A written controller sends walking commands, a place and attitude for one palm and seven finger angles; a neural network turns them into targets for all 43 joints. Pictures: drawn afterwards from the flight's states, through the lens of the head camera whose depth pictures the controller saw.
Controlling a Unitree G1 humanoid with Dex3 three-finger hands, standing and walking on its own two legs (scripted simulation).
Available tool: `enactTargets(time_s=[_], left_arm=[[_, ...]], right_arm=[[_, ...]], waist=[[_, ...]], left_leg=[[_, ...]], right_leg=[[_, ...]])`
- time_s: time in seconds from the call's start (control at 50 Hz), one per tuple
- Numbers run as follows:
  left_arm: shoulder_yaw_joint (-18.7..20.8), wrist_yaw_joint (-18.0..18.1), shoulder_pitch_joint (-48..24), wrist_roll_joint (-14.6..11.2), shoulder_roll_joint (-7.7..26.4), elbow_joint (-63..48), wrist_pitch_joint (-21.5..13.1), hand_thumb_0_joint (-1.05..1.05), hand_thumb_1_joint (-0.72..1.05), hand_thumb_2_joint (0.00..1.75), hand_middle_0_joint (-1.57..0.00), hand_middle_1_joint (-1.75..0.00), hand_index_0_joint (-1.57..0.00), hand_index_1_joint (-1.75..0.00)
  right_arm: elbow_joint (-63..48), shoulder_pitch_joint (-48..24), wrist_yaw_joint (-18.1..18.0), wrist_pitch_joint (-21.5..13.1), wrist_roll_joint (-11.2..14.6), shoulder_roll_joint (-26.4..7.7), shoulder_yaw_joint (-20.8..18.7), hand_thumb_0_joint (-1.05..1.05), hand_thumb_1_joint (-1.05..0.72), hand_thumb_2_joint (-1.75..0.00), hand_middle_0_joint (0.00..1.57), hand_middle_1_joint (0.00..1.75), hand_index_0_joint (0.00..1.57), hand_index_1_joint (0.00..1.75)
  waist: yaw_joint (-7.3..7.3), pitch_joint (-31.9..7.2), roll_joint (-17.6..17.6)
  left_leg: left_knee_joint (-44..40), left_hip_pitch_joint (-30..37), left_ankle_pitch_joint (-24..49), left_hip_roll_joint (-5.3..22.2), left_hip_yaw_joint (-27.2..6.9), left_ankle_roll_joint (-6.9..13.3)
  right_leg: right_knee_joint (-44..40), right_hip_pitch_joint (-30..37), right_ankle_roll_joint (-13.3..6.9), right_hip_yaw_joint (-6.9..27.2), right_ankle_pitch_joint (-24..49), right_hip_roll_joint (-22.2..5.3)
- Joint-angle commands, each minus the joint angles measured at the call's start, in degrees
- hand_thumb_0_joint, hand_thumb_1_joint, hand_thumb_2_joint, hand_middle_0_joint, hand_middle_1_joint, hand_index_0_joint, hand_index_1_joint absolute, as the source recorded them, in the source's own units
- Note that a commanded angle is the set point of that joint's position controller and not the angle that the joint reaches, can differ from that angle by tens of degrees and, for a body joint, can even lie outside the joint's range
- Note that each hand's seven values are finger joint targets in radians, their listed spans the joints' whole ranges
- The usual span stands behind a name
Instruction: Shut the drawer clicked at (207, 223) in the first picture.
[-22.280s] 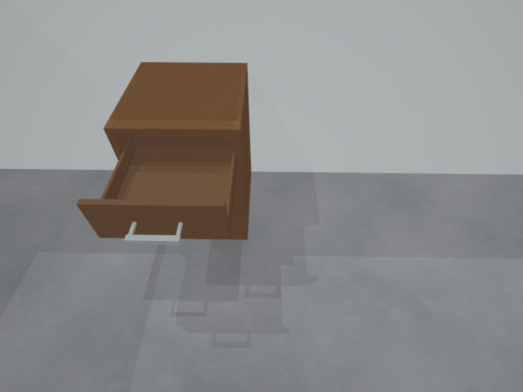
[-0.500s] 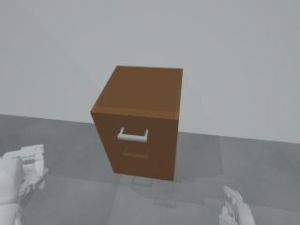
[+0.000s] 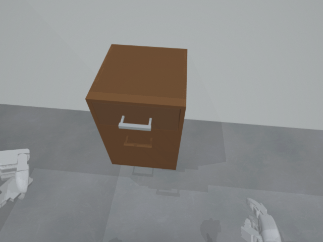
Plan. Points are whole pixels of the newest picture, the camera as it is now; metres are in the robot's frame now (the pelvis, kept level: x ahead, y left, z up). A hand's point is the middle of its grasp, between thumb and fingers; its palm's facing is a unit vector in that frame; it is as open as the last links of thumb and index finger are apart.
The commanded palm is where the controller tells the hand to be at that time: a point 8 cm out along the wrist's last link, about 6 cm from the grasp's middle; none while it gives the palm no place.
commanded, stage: step back with the hand held close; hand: left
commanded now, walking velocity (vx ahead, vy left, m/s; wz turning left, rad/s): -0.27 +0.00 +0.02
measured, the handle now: (135, 123) +0.62 +0.15 -0.24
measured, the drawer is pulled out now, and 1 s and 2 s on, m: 0.00 0.00 0.00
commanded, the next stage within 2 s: stop stepping back and stand still in 0.98 s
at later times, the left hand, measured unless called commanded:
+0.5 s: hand out of the picture +0.11 +0.26 +0.17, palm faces +0.42 -0.76 -0.50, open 3.3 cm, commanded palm +0.04 +0.30 +0.18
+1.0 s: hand out of the picture +0.07 +0.21 +0.17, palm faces +0.25 -0.82 -0.51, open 3.3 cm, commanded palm -0.01 +0.27 +0.18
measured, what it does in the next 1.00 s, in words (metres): walks backwards: right foot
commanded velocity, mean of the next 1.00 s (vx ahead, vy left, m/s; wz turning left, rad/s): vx -0.36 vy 0.00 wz -0.05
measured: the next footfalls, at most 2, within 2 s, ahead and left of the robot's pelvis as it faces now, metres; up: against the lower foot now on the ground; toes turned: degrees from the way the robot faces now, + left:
right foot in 0.96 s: -0.18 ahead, -0.13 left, +0.00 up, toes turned -5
left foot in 1.48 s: -0.15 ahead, +0.12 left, +0.00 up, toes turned +1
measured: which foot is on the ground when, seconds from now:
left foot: down 0.00-1.00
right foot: down 0.00-0.66, up 0.68-0.94, down 0.96-1.00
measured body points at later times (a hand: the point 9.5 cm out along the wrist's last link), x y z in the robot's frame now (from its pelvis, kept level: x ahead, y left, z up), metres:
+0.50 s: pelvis -0.07 +0.01 -0.02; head -0.04 +0.02 +0.43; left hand +0.08 +0.30 +0.20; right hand +0.12 -0.21 -0.09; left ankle +0.03 +0.10 -0.73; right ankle +0.00 -0.11 -0.74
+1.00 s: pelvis -0.15 -0.01 -0.02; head -0.07 +0.02 +0.42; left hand +0.05 +0.26 +0.20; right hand +0.04 -0.22 -0.10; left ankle +0.03 +0.10 -0.74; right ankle -0.28 -0.14 -0.74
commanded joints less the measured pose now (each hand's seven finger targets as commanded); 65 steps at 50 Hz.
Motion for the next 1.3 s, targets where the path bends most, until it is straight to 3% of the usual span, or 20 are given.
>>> enactTargets(time_s=[0.0, 0.16, 0.34, 0.48, 0.58, 0.66, 0.72, 0.82, 0.92, 1.0, 1.04, 1.06, 1.08, 1.1, 1.14, 1.16, 1.2, 1.22, 1.24, 1.28], left_arm=[[7.37, 1.53, 1.28, -0.38, 6.08, -6.96, -3.66, 0.0, 0.9, 0.9, -1.4, -1.6, -1.4, -1.6], [5.46, 2.01, -3.58, 1.4, 5.41, -9.42, -5.7, 0.0, 0.9, 0.9, -1.4, -1.6, -1.4, -1.6], [10.09, 1.82, -3.15, 2.67, 7.78, -13.08, -7.77, 0.0, 0.9, 0.9, -1.4, -1.6, -1.4, -1.6], [8.66, 1.92, -5.77, 1.25, 7.32, -10.8, -9.49, 0.0, 0.9, 0.9, -1.4, -1.6, -1.4, -1.6], [9.07, 2.59, -4.82, 1.4, 7.84, -8.45, -10.01, 0.0, 0.9, 0.9, -1.4, -1.6, -1.4, -1.6], [11.43, 1.96, -4.71, 2.73, 8.74, -12.07, -11.25, 0.0, 0.9, 0.9, -1.4, -1.6, -1.4, -1.6], [12.27, 1.58, -5.09, 2.26, 9.49, -15.3, -12.24, 0.0, 0.9, 0.9, -1.4, -1.6, -1.4, -1.6], [10.69, 0.7, -1.7, -0.24, 8.21, -17.1, -12.96, 0.0, 0.9, 0.9, -1.4, -1.6, -1.4, -1.6], [12.19, -0.64, -4.62, 0.3, 10.24, -15.66, -15.15, 0.0, 0.9, 0.9, -1.4, -1.6, -1.4, -1.6], [13.52, -0.59, -5.22, -0.97, 12.47, -16.04, -14.71, 0.0, 0.9, 0.9, -1.4, -1.6, -1.4, -1.6], [14.73, -0.76, 0.21, -0.88, 11.81, -10.89, -13.1, 0.0, 0.9, 0.9, -1.4, -1.6, -1.4, -1.6], [15.25, -1.39, 1.76, -1.35, 11.59, -9.56, -12.02, 0.0, 0.9, 0.9, -1.4, -1.6, -1.4, -1.6], [12.63, -2.07, 3.15, -1.94, 8.76, -8.67, -10.51, 0.0, 0.9, 0.9, -1.4, -1.6, -1.4, -1.6], [10.37, -2.42, 0.1, -1.69, 7.7, -8.77, -9.97, 0.0, 0.9, 0.9, -1.4, -1.6, -1.4, -1.6], [11.01, -1.61, 0.84, -1.23, 7.08, -5.1, -7.86, 0.0, 0.9, 0.9, -1.4, -1.6, -1.4, -1.6], [12.52, -0.73, 2.37, -1.3, 7.97, -5.44, -6.63, 0.0, 0.9, 0.9, -1.4, -1.6, -1.4, -1.6], [12.21, -0.48, 3.32, -0.61, 9.52, -10.81, -6.19, 0.0, 0.9, 0.9, -1.4, -1.6, -1.4, -1.6], [11.36, -0.18, 3.84, -0.23, 9.95, -12.48, -5.99, 0.0, 0.9, 0.9, -1.4, -1.6, -1.4, -1.6], [11.04, 0.7, 2.37, -0.22, 11.17, -15.03, -5.69, 0.0, 0.9, 0.9, -1.4, -1.6, -1.4, -1.6], [9.37, 0.59, -1.43, 0.4, 8.78, -14.65, -4.47, 0.0, 0.9, 0.9, -1.4, -1.6, -1.4, -1.6]], right_arm=[[-8.45, -5.37, -0.61, -3.76, -0.01, -6.55, -2.51, 0.0, -0.9, -0.9, 0.2, 0.3, 0.2, 0.3], [-9.28, -5.35, -0.34, -5.87, -0.24, -7.28, -1.78, 0.0, -0.9, -0.9, 0.2, 0.3, 0.2, 0.3], [-9.46, -4.51, -0.18, -8.43, -0.63, -7.26, -2.05, 0.0, -0.9, -0.9, 0.2, 0.3, 0.2, 0.3], [-5.63, -2.8, 0.89, -8.67, -1.21, -6.08, -3.3, 0.0, -0.9, -0.9, 0.2, 0.3, 0.2, 0.3], [-5.27, -4.18, 0.84, -7.71, -0.78, -5.57, -3.45, 0.0, -0.9, -0.9, 0.2, 0.3, 0.2, 0.3], [-7.11, -5.93, 0.19, -9.36, -1.2, -6.54, -3.05, 0.0, -0.9, -0.9, 0.2, 0.3, 0.2, 0.3], [-6.64, -4.6, 0.76, -10.74, -1.71, -6.38, -3.7, 0.0, -0.9, -0.9, 0.2, 0.3, 0.2, 0.3], [-3.08, -2.17, 1.73, -12.18, -2.94, -5.12, -2.98, 0.0, -0.9, -0.9, 0.2, 0.3, 0.2, 0.3], [0.57, -0.9, 2.39, -11.07, -3.86, -4.48, -3.28, 0.0, -0.9, -0.9, 0.2, 0.3, 0.2, 0.3], [-2.59, -3.39, 0.99, -10.5, -0.8, -4.09, -3.61, 0.0, -0.9, -0.9, 0.2, 0.3, 0.2, 0.3], [-4.01, -4.79, 0.19, -9.55, -0.61, -3.44, -2.23, 0.0, -0.9, -0.9, 0.2, 0.3, 0.2, 0.3], [-4.04, -5.48, -0.02, -9.08, -0.97, -4.11, -1.82, 0.0, -0.9, -0.9, 0.2, 0.3, 0.2, 0.3], [-4.54, -5.12, 0.53, -8.95, -0.84, -4.84, -1.73, 0.0, -0.9, -0.9, 0.2, 0.3, 0.2, 0.3], [-4.59, -4.31, 1.31, -9.82, -1.1, -5.25, -2.15, 0.0, -0.9, -0.9, 0.2, 0.3, 0.2, 0.3], [-4.33, -4.2, 1.56, -9.03, -1.39, -6.04, -2.45, 0.0, -0.9, -0.9, 0.2, 0.3, 0.2, 0.3], [-5.61, -3.98, 1.5, -8.17, -0.93, -5.72, -2.19, 0.0, -0.9, -0.9, 0.2, 0.3, 0.2, 0.3], [-7.84, -4.12, 1.67, -6.91, 0.21, -5.25, -2.33, 0.0, -0.9, -0.9, 0.2, 0.3, 0.2, 0.3], [-8.49, -4.13, 1.68, -6.34, 0.56, -4.47, -2.7, 0.0, -0.9, -0.9, 0.2, 0.3, 0.2, 0.3], [-8.47, -5.15, 1.67, -6.28, 0.53, -4.39, -2.66, 0.0, -0.9, -0.9, 0.2, 0.3, 0.2, 0.3], [-4.66, -3.26, 1.61, -6.34, 0.12, -3.68, -2.58, 0.0, -0.9, -0.9, 0.2, 0.3, 0.2, 0.3]], waist=[[0.3, -8.73, 3.71], [-0.3, -3.63, 3.99], [-0.25, -7.6, 9.54], [-1.53, -5.82, -5.17], [-1.6, -5.64, -3.63], [-0.51, -7.44, 13.99], [-0.62, -8.76, 11.19], [-0.28, -13.12, 12.36], [0.0, -17.71, 10.23], [-1.46, -14.18, -12.63], [-2.42, -10.51, -7.17], [-1.14, -11.56, -0.07], [-0.36, -14.01, 9.27], [-1.43, -10.99, 12.91], [0.0, -7.2, 12.35], [0.23, -5.6, 13.59], [0.46, -5.95, 5.97], [0.42, -3.91, -8.97], [0.98, -2.71, -15.78], [-2.28, -1.13, -12.7]], left_leg=[[-6.82, -2.34, 6.04, 6.34, -7.53, 1.55], [-12.12, -15.5, -22.23, 7.72, -11.68, 3.32], [-12.96, -24.96, -28.94, 10.37, -13.29, 5.09], [6.51, -6.33, -13.76, 2.02, -6.28, 0.32], [1.32, -4.39, -11.89, 3.46, -8.85, 1.38], [-21.03, -25.34, -31.28, 19.04, -23.21, 7.6], [-18.81, -21.46, -25.83, 19.78, -19.31, 7.73], [-15.57, 1.87, -11.22, 15.84, -13.26, 3.26], [-1.75, 17.68, 17.01, 11.45, -4.78, -0.31], [18.13, 13.39, -4.0, 0.06, 0.6, -2.02], [7.28, 10.49, 9.06, 1.8, 1.4, -0.22], [0.16, 13.0, 27.08, 5.19, -3.33, 1.79], [-3.82, 16.3, 38.72, 12.08, -11.77, 5.37], [-7.84, 15.27, 33.99, 15.79, -16.47, 6.99], [-14.7, -2.25, -10.42, 16.61, -14.64, 5.61], [-14.71, -8.58, -18.62, 13.73, -11.79, 3.57], [-2.08, -14.78, -21.61, 4.53, -1.38, -0.73], [18.41, -11.38, -19.56, -1.95, 3.35, -2.93], [36.12, -14.03, -16.78, -3.58, -0.77, -3.17], [42.93, -11.98, -8.85, -0.04, -3.35, -3.06]], right_leg=[[-1.08, 5.97, 0.33, 4.68, 10.85, -3.02], [-0.75, 6.31, 0.52, 6.13, -7.64, -1.22], [10.08, 14.97, 0.83, 7.34, 0.96, 2.25], [-8.15, -8.79, -4.73, 19.28, -6.28, -8.71], [-5.08, -10.59, -3.03, 12.72, -5.43, -5.49], [25.23, 8.14, 0.79, 4.95, -7.33, 5.03], [30.99, 5.11, 0.32, 6.12, -12.65, 4.84], [9.49, -2.55, -1.13, 2.27, -20.21, 3.33], [-15.03, -1.97, -1.25, 2.14, -2.98, 0.49], [-11.11, -9.97, -4.91, 7.12, 20.46, -11.72], [-1.37, -7.05, -2.32, 2.24, 33.19, -9.1], [6.96, -7.09, 1.13, -1.13, 30.1, -2.91], [17.67, -8.27, 2.04, -1.14, 8.12, 2.68], [21.65, -11.48, 1.11, 3.14, -16.89, 3.73], [16.98, -3.03, 0.49, 3.84, -22.0, 1.19], [11.05, 1.89, -0.54, 1.85, -19.68, 1.29], [-1.88, 8.21, -1.34, 3.05, -13.26, -2.07], [-14.54, -3.96, -3.09, 15.15, -21.58, -11.3], [-22.63, -11.66, -7.92, 31.2, -27.24, -23.19], [-20.03, -17.36, -7.66, 22.57, -29.51, -18.83]])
